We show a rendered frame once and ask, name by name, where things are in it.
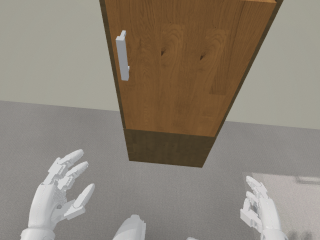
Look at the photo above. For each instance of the left robot thigh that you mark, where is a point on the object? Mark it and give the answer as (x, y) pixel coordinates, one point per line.
(131, 229)

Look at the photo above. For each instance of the robot left forearm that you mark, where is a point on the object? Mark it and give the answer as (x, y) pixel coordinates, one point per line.
(37, 233)

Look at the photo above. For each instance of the robot right forearm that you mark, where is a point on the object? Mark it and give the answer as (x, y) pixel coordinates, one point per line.
(272, 234)

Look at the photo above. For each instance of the robot left hand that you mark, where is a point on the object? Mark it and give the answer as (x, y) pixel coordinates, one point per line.
(52, 192)

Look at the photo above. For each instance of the handle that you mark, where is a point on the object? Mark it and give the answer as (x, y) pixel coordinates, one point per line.
(122, 56)

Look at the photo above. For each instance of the cupboard door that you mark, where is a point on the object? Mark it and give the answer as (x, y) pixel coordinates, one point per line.
(186, 59)

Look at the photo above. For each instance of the robot right hand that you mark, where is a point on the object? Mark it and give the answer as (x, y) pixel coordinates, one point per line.
(265, 214)

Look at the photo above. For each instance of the robot left shin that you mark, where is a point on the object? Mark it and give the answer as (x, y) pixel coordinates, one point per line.
(135, 216)

